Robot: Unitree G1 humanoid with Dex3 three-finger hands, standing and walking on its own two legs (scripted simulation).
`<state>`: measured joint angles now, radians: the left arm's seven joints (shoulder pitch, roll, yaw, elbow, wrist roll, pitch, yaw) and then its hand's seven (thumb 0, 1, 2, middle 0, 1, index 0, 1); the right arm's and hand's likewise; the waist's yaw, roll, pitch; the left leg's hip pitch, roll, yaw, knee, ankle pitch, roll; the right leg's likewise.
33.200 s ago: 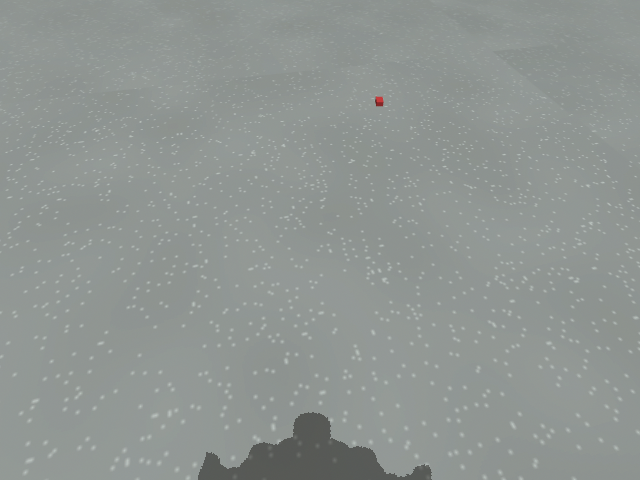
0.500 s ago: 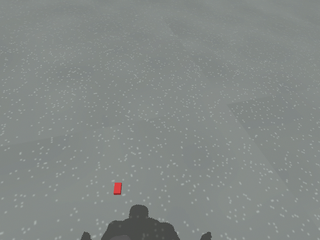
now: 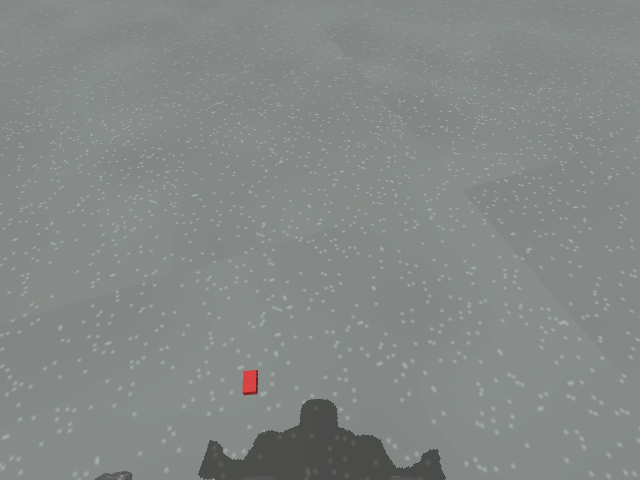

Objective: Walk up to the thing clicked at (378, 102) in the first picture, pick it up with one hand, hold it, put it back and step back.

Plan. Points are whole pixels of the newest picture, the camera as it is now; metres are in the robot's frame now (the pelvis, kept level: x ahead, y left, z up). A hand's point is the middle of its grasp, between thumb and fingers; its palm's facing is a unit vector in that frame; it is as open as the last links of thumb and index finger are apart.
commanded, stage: walk up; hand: left
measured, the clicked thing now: (250, 382) +0.48 +0.27 -0.75
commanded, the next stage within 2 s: stand in 1.36 s
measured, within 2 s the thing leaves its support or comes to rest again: neither
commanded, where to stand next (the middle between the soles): +0.09 +0.01 m, yaw +2 degrees
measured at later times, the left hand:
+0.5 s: hand out of the picture +0.12 +0.26 -0.14, palm faces -0.01 -0.95 -0.31, open 7.3 cm
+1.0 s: hand out of the picture +0.11 +0.26 -0.14, palm faces +0.01 -0.95 -0.32, open 7.3 cm
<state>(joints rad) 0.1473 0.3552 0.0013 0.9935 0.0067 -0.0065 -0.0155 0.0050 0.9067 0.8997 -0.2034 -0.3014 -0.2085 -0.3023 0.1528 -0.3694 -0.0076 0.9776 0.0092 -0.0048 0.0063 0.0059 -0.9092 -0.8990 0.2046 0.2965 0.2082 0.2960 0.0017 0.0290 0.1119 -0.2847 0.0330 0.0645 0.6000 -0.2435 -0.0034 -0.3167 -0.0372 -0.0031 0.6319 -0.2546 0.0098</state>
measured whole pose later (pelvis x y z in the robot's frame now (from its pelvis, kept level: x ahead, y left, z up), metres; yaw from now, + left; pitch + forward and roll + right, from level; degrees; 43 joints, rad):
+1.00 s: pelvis +0.04 +0.01 +0.02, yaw +1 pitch -2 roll +0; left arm 0.08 0.34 0.01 1.18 0.01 -0.01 -0.01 0.00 0.91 0.90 -0.20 -0.30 -0.21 -0.30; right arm 0.06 -0.34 -0.01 1.17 0.00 -0.01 0.01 0.01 -0.91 -0.90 0.20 0.30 0.21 0.30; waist 0.01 0.00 0.05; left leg -0.11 0.03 0.05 0.31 -0.16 -0.01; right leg -0.12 -0.03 -0.03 0.30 -0.15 0.02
